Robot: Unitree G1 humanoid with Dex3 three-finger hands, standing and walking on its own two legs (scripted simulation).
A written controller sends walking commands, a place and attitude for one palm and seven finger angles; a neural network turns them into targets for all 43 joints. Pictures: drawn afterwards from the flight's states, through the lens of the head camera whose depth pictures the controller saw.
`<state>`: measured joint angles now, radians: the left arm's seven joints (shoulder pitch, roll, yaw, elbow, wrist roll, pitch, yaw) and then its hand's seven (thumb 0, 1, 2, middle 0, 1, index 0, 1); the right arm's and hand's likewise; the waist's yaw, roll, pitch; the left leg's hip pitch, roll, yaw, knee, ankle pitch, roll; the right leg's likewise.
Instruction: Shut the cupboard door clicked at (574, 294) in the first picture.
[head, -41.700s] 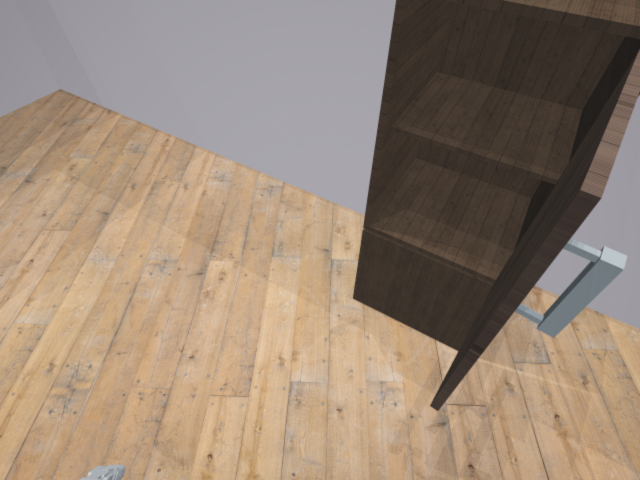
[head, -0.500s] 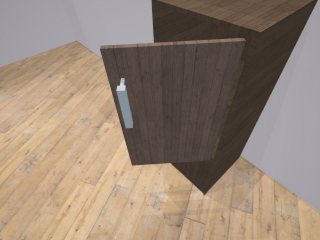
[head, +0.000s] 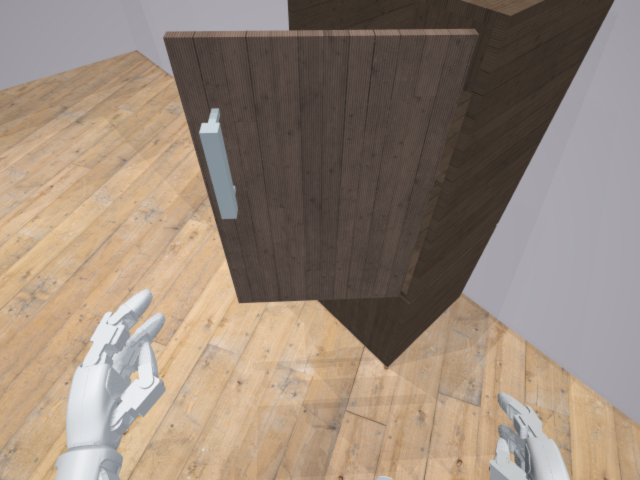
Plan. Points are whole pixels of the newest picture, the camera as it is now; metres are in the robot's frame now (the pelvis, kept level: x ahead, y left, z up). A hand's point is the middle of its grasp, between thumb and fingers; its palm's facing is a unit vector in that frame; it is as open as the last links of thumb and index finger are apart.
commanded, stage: raise the hand and make a fist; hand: left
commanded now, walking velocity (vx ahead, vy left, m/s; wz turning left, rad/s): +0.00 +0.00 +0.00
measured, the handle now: (222, 166) +0.51 +0.16 +0.12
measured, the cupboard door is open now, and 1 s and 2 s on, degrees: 51 51 51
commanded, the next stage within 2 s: bring the fist close to the handle in 1.66 s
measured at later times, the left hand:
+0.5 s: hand (137, 409) +0.20 +0.21 +0.04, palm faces +0.07 -1.00 -0.03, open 4.5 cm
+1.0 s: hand (113, 366) +0.22 +0.22 +0.09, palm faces +0.09 -0.99 -0.04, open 3.1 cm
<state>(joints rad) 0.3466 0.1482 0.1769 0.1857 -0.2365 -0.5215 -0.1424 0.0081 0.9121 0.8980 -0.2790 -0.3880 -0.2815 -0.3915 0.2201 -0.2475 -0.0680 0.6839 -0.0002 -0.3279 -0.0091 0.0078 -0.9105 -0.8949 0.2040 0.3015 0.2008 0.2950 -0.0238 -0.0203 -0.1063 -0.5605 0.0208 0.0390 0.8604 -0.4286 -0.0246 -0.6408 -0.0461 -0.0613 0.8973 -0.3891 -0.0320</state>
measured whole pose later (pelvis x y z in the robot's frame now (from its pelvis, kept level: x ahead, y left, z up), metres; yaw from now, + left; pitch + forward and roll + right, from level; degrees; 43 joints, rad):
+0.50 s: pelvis -0.01 +0.01 -0.03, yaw +1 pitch +10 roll -1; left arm 0.42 0.22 0.17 -0.10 -0.29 -0.27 -0.22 0.02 0.90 0.90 -0.72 -0.87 -0.72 -0.87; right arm 0.29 -0.18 0.04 0.55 0.02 -0.24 -0.06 0.01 -0.90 -0.89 0.21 0.30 0.21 0.30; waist 0.01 0.04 -0.10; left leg -0.74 0.03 -0.02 1.07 -0.50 -0.01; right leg -0.77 -0.04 -0.10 1.01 -0.42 -0.02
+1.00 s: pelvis +0.01 +0.03 +0.00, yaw +1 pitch +7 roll -2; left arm 0.41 0.23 0.14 -0.21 -0.26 -0.21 -0.16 0.02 0.90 0.90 -1.18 -1.37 -1.18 -1.37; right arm 0.26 -0.23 0.05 0.48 0.02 -0.23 -0.05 0.01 -0.91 -0.89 0.21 0.30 0.20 0.30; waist 0.03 0.03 -0.09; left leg -0.56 0.01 -0.01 0.92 -0.48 0.01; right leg -0.58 -0.04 -0.09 0.86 -0.40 0.01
